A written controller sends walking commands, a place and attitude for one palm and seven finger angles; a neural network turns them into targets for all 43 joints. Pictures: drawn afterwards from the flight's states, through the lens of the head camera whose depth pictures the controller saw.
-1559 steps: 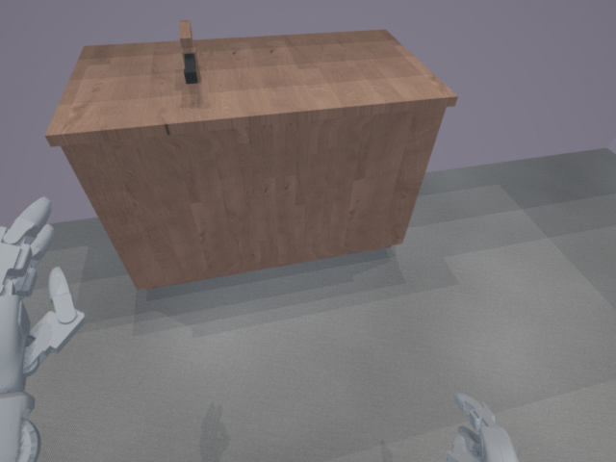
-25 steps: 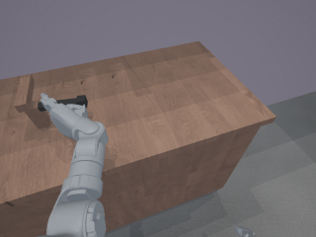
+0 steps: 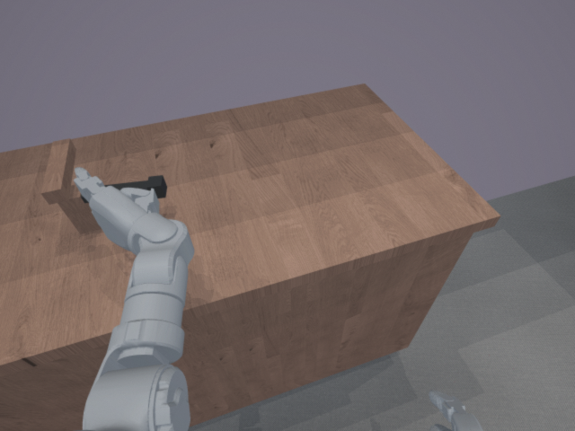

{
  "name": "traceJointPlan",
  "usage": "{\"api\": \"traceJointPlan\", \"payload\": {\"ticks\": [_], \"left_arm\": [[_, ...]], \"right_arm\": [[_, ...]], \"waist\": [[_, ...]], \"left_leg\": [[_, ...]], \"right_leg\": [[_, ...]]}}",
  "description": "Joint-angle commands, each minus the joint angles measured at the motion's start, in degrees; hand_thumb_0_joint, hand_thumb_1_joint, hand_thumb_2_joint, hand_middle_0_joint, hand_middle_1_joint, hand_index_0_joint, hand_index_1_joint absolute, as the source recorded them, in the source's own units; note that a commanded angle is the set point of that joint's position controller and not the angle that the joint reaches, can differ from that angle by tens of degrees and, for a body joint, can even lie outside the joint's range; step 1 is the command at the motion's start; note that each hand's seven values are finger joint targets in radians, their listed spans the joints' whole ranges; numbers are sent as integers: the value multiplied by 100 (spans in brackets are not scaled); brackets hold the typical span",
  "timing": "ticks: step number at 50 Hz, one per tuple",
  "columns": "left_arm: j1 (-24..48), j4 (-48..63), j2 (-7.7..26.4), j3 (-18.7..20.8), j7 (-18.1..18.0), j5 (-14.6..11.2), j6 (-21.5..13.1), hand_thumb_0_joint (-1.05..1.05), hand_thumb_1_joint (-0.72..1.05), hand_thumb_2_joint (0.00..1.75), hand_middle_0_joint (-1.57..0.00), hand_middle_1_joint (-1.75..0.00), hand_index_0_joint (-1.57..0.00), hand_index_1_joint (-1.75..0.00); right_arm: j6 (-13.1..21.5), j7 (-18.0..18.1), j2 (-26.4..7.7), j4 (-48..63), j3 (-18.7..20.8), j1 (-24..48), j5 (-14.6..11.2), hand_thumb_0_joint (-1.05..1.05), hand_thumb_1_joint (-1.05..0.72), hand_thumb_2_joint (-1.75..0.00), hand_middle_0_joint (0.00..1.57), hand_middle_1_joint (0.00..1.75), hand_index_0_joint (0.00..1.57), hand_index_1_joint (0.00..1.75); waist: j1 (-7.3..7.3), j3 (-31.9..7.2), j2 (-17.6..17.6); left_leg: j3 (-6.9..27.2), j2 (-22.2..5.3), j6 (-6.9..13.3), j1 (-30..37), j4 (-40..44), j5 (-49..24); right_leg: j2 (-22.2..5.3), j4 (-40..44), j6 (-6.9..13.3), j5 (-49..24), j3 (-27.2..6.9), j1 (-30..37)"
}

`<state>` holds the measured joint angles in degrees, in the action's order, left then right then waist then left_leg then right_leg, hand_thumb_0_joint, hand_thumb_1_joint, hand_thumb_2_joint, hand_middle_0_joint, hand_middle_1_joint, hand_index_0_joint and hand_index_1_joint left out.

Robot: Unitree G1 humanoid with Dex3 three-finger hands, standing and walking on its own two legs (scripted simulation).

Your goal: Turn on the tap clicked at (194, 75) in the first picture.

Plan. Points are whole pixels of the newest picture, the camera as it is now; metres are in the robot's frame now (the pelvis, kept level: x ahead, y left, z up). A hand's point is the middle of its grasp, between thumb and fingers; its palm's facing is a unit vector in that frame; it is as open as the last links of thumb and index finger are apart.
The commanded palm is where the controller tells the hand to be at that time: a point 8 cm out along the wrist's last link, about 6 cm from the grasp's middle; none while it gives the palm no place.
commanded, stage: lift the hand up off the lever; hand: left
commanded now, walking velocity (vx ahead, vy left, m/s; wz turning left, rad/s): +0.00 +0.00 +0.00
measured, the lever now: (157, 187) +0.49 +0.26 +0.07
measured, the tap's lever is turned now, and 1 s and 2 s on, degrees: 80 80 80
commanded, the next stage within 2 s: draw the hand back beside the body in 0.64 s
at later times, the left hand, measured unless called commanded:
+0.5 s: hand (146, 192) +0.40 +0.22 +0.14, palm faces +0.83 -0.56 -0.06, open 7.8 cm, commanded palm +0.35 +0.24 +0.15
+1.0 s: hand (151, 205) +0.36 +0.20 +0.15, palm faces +0.42 -0.90 -0.08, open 7.8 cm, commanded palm +0.31 +0.25 +0.16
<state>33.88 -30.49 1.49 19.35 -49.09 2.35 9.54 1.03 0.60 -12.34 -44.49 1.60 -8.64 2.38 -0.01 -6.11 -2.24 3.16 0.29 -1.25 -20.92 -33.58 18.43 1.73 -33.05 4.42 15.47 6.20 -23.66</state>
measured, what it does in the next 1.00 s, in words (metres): stands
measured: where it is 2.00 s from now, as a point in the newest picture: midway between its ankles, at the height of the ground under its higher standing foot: outside the picture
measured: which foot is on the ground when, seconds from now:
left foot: down 0.00-1.00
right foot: down 0.00-1.00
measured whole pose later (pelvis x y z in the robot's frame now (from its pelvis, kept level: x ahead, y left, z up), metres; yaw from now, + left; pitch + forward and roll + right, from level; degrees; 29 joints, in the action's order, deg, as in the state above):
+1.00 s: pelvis +0.01 +0.01 +0.01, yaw -3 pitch -1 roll +1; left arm 11.9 -7.3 10.8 12.2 -16.8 -5.1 9.8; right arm -3.7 5.0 -12.1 -38.1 -0.9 -8.6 -1.7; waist -0.6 -2.5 -2.0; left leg 0.0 -0.5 -0.8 -7.9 -25.9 17.0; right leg 2.8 -26.9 3.9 13.6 2.9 -12.4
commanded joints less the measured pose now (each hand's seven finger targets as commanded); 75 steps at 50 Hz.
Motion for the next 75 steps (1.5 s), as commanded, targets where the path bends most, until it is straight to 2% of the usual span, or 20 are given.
{"api": "traceJointPlan", "payload": {"ticks": [1, 6, 13, 26, 30, 37, 38, 40, 43, 46, 47, 48, 50, 51, 53, 59, 63, 68, 71, 75], "left_arm": [[2456, 1282, 1128, -35, -25, 224, -250, 0, 90, 90, -15, -15, -15, -15], [2648, 1264, 1096, -120, -7, 263, -189, 0, 90, 90, -15, -15, -15, -15], [2229, 1627, 901, -214, 29, 127, -80, 0, 90, 90, -15, -15, -15, -15], [2289, 2098, 915, -313, 84, 159, 230, 0, 90, 90, -15, -15, -15, -15], [2393, 2121, 435, -796, 107, 184, 261, 0, 90, 90, -15, -15, -15, -15], [2235, 1953, 685, -471, 116, 36, 336, 0, 90, 90, -15, -15, -15, -15], [1833, 2597, 654, -1492, 1060, 297, 193, 0, 90, 90, -15, -15, -15, -15], [1523, 3014, 1451, -779, 1695, 126, 10, 0, 90, 90, -15, -16, -15, -16], [426, 3415, 1566, -826, 2588, -195, -174, 0, 90, 90, -16, -17, -16, -17], [-697, 3495, 1985, -32, 3042, -783, -104, 0, 90, 90, -16, -18, -16, -18], [-824, 3674, 1851, -120, 3045, -896, -1, 0, 90, 90, -16, -18, -16, -18], [-1557, 3204, 2944, 10, 3423, -616, -355, 0, 90, 90, -16, -18, -16, -18], [-1859, 3493, 2765, -122, 3793, -742, -749, 0, 90, 90, -16, -19, -16, -19], [-1624, 3928, 2910, -83, 3891, -724, -938, 0, 90, 90, -16, -19, -16, -19], [-1275, 4506, 2728, -471, 4014, -688, -1252, 0, 90, 90, -17, -20, -17, -20], [-1041, 4398, 2425, -978, 4050, -642, -1698, 0, 90, 90, -17, -22, -17, -22], [-1644, 4246, 2315, -989, 4091, -601, -1861, 0, 90, 90, -18, -23, -18, -23], [-2618, 4273, 2647, -403, 4208, -683, -1945, 0, 90, 90, -18, -24, -18, -24], [-2886, 4567, 2955, 13, 4254, -693, -1962, 0, 90, 90, -18, -25, -18, -25], [-3022, 5217, 2698, -224, 4289, -677, -1980, 0, 90, 90, -19, -26, -19, -26]], "right_arm": [[243, 58, -619, 749, 186, 555, -2, 0, -90, -90, 20, 30, 20, 30], [278, 64, -596, 707, 174, 603, -10, 0, -90, -90, 20, 30, 20, 30], [256, 46, -575, 808, 190, 559, -20, 0, -90, -90, 20, 30, 20, 30], [260, 58, -571, 779, 151, 870, -56, 0, -90, -90, 20, 30, 20, 30], [306, 21, -531, 755, 136, 879, -42, 0, -90, -90, 20, 30, 20, 30], [216, 85, -527, 785, 101, 994, -80, 0, -90, -90, 20, 30, 20, 30], [42, 191, -696, 889, 130, 644, -72, 0, -90, -90, 20, 30, 20, 30], [-64, 349, -652, 1144, 132, 627, -152, 0, -90, -90, 20, 30, 20, 30], [-191, 475, -570, 1385, 28, 648, -270, 0, -90, -90, 20, 30, 20, 30], [-268, 576, -512, 1588, -73, 919, -427, 0, -90, -90, 20, 30, 20, 30], [-258, 595, -471, 1669, -117, 1058, -476, 0, -90, -90, 20, 30, 20, 30], [-166, 439, -562, 1535, -96, 540, -370, 0, -90, -90, 20, 30, 20, 30], [-58, 369, -537, 1694, -92, 659, -419, 0, -90, -90, 20, 30, 20, 30], [15, 362, -542, 1720, -80, 754, -439, 0, -90, -90, 20, 30, 20, 30], [225, 325, -555, 1794, -82, 770, -424, 0, -90, -90, 20, 30, 20, 30], [611, 378, -667, 1631, -54, 718, -381, 0, -90, -90, 20, 30, 20, 30], [634, 373, -626, 1573, -97, 748, -374, 0, -90, -90, 20, 30, 20, 30], [497, 332, -571, 1666, -114, 847, -353, 0, -90, -90, 20, 30, 20, 30], [443, 312, -555, 1707, -112, 900, -342, 0, -90, -90, 20, 30, 20, 30], [490, 261, -496, 1811, -133, 896, -316, 0, -90, -90, 20, 30, 20, 30]], "waist": [[-14, -1543, 487], [-26, -1450, 235], [-105, -1887, 453], [-173, -1397, 296], [-86, -1422, 218], [-169, -1420, 457], [135, -1511, 697], [-89, -1883, 414], [-176, -1558, 546], [-472, -1101, 555], [-479, -902, 530], [-218, -644, 425], [-309, -490, 452], [-324, -473, -280], [-190, -296, -576], [0, 43, 275], [-106, 70, -68], [-287, 188, 389], [-344, 189, -41], [-316, 130, -539]], "left_leg": [[-280, 114, 187, -44, 326, -1249], [-248, 94, 166, -4, 405, -1059], [-300, 98, 134, 252, 371, -1775], [-273, 68, 120, 433, 562, -1707], [-275, 62, 90, 584, 515, -1807], [-279, 92, 119, 436, 565, -1655], [-352, 95, 223, 780, 473, -1963], [-424, 118, 308, 923, 508, -2273], [-361, 61, 312, 962, 621, -2261], [-366, 57, 286, 746, 882, -1839], [-390, 53, 276, 732, 938, -1687], [-353, -39, 269, 939, 1113, -1645], [-379, -24, 300, 936, 1225, -1742], [-413, 13, 287, 1177, 1271, -1826], [-400, -1, 276, 1504, 1356, -1799], [-259, 20, 362, 1888, 1619, -1043], [-203, 76, 321, 1849, 1850, -753], [-184, 28, 300, 1578, 1997, -866], [-180, 21, 267, 1541, 1986, -1047], [-150, -12, 200, 1691, 1966, -1266]], "right_leg": [[-324, 524, -370, -1191, -433, 1460], [-298, 608, -331, -773, -437, 1350], [-318, 431, -354, -1834, -375, 1805], [-300, 638, -297, -1412, -343, 1665], [-285, 596, -271, -1438, -305, 1547], [-349, 686, -345, -1477, -381, 1723], [-302, 406, -307, -2244, -525, 1844], [-321, 397, -330, -2980, -614, 2294], [-288, 471, -346, -3120, -645, 2455], [-275, 735, -391, -2794, -686, 2709], [-283, 835, -404, -2488, -699, 2627], [-429, 895, -441, -2686, -719, 2671], [-397, 982, -423, -2673, -737, 2711], [-370, 1088, -342, -2440, -721, 2612], [-323, 1321, -288, -2028, -703, 2350], [-208, 1805, -310, -769, -641, 1898], [-213, 1843, -249, -480, -599, 2051], [-181, 1908, -232, -558, -574, 2391], [-195, 1940, -204, -726, -611, 2513], [-181, 1912, -152, -974, -603, 2558]]}}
